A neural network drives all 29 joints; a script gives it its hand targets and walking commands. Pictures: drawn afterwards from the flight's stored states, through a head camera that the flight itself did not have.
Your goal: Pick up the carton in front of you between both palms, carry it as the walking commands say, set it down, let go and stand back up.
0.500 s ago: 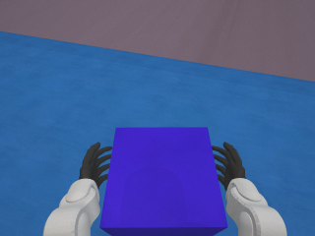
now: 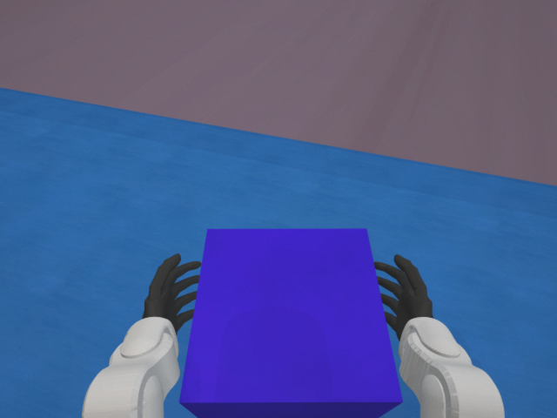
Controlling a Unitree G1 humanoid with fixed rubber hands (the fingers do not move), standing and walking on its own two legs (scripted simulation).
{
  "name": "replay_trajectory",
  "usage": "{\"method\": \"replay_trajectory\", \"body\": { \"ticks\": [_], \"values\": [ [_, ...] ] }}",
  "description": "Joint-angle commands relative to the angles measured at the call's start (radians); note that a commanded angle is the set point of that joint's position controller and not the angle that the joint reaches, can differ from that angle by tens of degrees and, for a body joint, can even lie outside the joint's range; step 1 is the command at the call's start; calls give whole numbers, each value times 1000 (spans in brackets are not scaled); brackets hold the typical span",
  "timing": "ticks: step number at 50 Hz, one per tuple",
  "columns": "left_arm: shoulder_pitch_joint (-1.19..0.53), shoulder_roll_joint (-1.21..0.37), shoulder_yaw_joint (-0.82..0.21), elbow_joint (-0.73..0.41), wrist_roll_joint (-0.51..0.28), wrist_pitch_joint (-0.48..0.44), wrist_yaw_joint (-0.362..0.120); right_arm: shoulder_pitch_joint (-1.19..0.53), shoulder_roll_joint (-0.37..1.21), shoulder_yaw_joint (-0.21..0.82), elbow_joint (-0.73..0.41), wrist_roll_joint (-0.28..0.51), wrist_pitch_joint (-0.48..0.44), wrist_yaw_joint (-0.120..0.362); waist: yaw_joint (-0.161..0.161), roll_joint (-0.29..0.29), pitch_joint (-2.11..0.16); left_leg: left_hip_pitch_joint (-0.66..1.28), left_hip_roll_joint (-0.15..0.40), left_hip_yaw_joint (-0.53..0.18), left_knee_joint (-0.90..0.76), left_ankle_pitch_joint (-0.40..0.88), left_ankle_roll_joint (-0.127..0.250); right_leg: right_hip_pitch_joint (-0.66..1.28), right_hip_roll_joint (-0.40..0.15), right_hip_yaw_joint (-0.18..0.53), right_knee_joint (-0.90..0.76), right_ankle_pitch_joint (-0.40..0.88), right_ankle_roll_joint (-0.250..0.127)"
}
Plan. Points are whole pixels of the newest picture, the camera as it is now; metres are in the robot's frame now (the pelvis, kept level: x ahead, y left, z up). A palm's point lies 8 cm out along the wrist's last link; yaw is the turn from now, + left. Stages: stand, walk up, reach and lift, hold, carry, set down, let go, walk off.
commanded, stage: carry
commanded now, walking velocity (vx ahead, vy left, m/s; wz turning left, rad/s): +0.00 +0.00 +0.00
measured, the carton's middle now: (286, 337) +0.24 +0.00 +0.01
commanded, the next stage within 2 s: none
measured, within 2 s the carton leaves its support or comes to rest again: neither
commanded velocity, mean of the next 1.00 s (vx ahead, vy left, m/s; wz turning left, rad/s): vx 0.00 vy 0.00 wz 0.00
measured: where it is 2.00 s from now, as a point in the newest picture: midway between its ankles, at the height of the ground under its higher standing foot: outside the picture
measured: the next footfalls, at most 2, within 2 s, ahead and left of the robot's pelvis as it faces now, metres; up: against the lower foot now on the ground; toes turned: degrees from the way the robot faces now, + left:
left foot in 0.18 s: +0.10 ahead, +0.12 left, +0.00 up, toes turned +9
left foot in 0.92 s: +0.20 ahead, +0.14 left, +0.00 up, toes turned -13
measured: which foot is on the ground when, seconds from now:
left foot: down 0.00-0.00, up 0.02-0.16, down 0.18-0.80, up 0.82-0.90, down 0.92-1.00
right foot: down 0.00-1.00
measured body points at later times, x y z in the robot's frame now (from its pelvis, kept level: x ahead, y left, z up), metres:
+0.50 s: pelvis +0.15 +0.01 +0.02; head +0.13 +0.01 +0.47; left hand +0.39 +0.16 +0.10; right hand +0.39 -0.15 +0.10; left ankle +0.06 +0.11 -0.71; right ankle +0.10 -0.09 -0.71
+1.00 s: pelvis +0.18 +0.03 +0.01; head +0.17 +0.04 +0.46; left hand +0.42 +0.18 +0.07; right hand +0.42 -0.12 +0.08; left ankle +0.16 +0.12 -0.72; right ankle +0.10 -0.10 -0.72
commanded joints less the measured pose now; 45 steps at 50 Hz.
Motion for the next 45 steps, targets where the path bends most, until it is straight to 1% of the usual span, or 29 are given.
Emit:
{"method": "replay_trajectory", "body": {
  "ticks": [1, 3, 5, 7, 10, 12, 14, 15, 17, 18, 19, 23, 24, 26, 29, 30, 32, 33, 34, 35, 36, 37, 38, 39, 40, 41, 42, 44, 45],
  "values": [
    [-300, -640, -543, -120, -232, 27, -46, -329, 635, 588, -150, 212, 30, 29, -9, -180, -253, -297, -22, -93, 86, -85, 39, 475, -289, 270, -191, 625, -50],
    [-321, -657, -564, -110, -225, 30, -51, -269, 706, 585, -47, 187, 30, 26, -10, -179, -259, -221, -50, -70, -124, 16, 26, 424, -211, 203, -202, 449, -25],
    [-292, -713, -550, -97, -223, 27, -59, -334, 710, 611, -122, 202, 22, 34, -13, -207, -297, -139, -45, -42, -267, 209, 32, 443, -195, 171, -174, 297, -6],
    [-325, -680, -563, -86, -205, 30, -59, -371, 718, 588, -127, 197, 19, 45, -15, -67, -273, -58, 18, -71, -299, 334, 41, 369, -195, 165, -151, 199, 39],
    [-317, -638, -537, -135, -191, 37, -58, -375, 668, 615, -144, 215, 33, 43, -9, -118, -257, -99, 62, -74, -252, 543, 36, 390, -135, 109, -85, 292, 44],
    [-352, -656, -553, -65, -195, 55, -55, -340, 642, 557, -44, 171, 50, 37, -8, -2, -187, -81, 61, -56, -204, 548, 15, 320, -133, 117, -113, 295, 57],
    [-376, -608, -547, -104, -179, 61, -49, -328, 650, 562, -22, 174, 57, 43, -13, 32, -183, -99, 68, -82, -196, 676, 24, 354, -138, 121, -69, 352, 67],
    [-353, -598, -536, 2, -151, 72, -39, -312, 629, 521, 64, 161, 69, 41, -16, 25, -187, -112, 60, -78, -205, 748, 23, 360, -118, 103, -15, 348, 74],
    [-351, -623, -518, -12, -175, 68, -28, -339, 618, 521, 20, 169, 61, 29, -14, 65, -208, -77, 58, -75, -140, 947, 24, 350, -115, 77, 34, 523, 68],
    [-344, -636, -526, -32, -175, 63, -21, -351, 622, 526, -31, 172, 58, 28, -11, 18, -256, -42, 75, -90, -134, 969, 28, 344, -101, 91, 43, 505, 62],
    [-373, -620, -520, -75, -179, 57, -14, -365, 641, 535, -28, 188, 50, 22, -13, 73, -257, -27, 66, -77, -123, 1005, 24, 334, -102, 86, 47, 490, 74],
    [-403, -663, -528, -79, -177, 47, -26, -401, 685, 570, -35, 216, 39, 36, -8, -95, -248, -113, -2, 1, -36, 943, 17, 429, -70, 52, 45, 746, 82],
    [-353, -692, -530, -70, -196, 43, -29, -430, 687, 582, -124, 212, 27, 33, -15, -111, -275, -148, 2, -24, -119, 719, 5, 471, -92, 97, 14, 765, 69],
    [-379, -710, -535, -75, -192, 40, -40, -449, 706, 591, -117, 212, 22, 43, -14, -112, -234, -206, -14, 5, -195, 626, -2, 509, -100, 89, 30, 797, 61],
    [-351, -667, -535, -49, -180, 44, -33, -382, 652, 550, -51, 185, 41, 38, -20, -5, -159, 24, 29, -42, -235, 841, 19, 244, -67, 77, -8, 378, 82],
    [-390, -636, -544, -103, -186, 44, -27, -325, 641, 548, -46, 183, 40, 40, -28, 33, -202, 142, 24, -20, -202, 1109, 18, 212, -19, 8, 8, 316, 102],
    [-375, -637, -555, -75, -187, 57, -21, -323, 632, 508, -28, 163, 43, 30, -33, 181, -162, 298, 36, -42, -136, 1403, 38, 39, 27, -7, -25, 52, 102],
    [-326, -622, -536, -80, -164, 57, -19, -326, 624, 529, -38, 175, 54, 31, -30, 145, -170, 300, 62, -63, -116, 1384, 51, 54, 33, 19, -133, -35, 99],
    [-378, -649, -565, -95, -192, 63, -27, -300, 621, 523, -25, 153, 53, 36, -29, 163, -199, 258, 70, -47, -106, 1293, 48, 147, 10, 17, -176, 62, 104],
    [-412, -653, -580, -126, -214, 64, -38, -306, 637, 540, -57, 177, 46, 37, -31, 85, -193, 136, 35, -10, -32, 1333, 38, 290, 20, 1, -145, 304, 102],
    [-352, -639, -581, -92, -203, 63, -43, -323, 649, 557, -60, 185, 44, 41, -25, 24, -254, 3, 36, -31, -4, 1112, 21, 447, -16, 40, -162, 473, 91],
    [-376, -652, -587, -91, -217, 62, -51, -355, 632, 549, -75, 186, 46, 53, 11, -115, -250, -213, -10, 49, 107, 844, 9, 619, -97, 90, -57, 904, 71],
    [-348, -630, -573, -66, -193, 65, -55, -353, 629, 560, -64, 171, 55, 57, 0, -246, -175, -420, -46, 8, 90, 255, -8, 712, -201, 191, -23, 1179, -33],
    [-320, -649, -559, -1, -162, 69, -63, -356, 650, 564, -31, 163, 56, 68, -3, -308, -194, -534, -80, 5, 36, -64, 14, 820, -234, 189, -9, 1288, -64],
    [-340, -661, -571, -24, -160, 54, -76, -361, 645, 576, -29, 155, 49, 78, -1, -235, -196, -412, -61, -21, -143, -27, 30, 738, -221, 185, -15, 1199, -65],
    [-351, -668, -549, -4, -149, 49, -86, -436, 684, 588, -58, 173, 37, 93, -19, -165, -157, -290, -29, -40, -313, 163, 40, 563, -164, 108, -28, 810, -4],
    [-389, -680, -553, -20, -160, 39, -98, -414, 693, 584, -6, 171, 35, 106, -30, -109, -156, -166, -51, -10, -398, 384, 39, 470, -117, 85, -35, 575, 47],
    [-423, -612, -561, 31, -130, 31, -118, -396, 624, 567, 75, 147, 23, 131, -18, 64, -154, 58, 67, -95, -239, 921, 50, 222, -80, 73, -16, 42, 92],
    [-425, -618, -540, 18, -123, 12, -129, -430, 624, 569, 40, 150, 6, 144, -19, 6, -213, 91, 115, -140, -199, 1080, 74, 236, -60, 98, -26, -118, 98]
  ]
}}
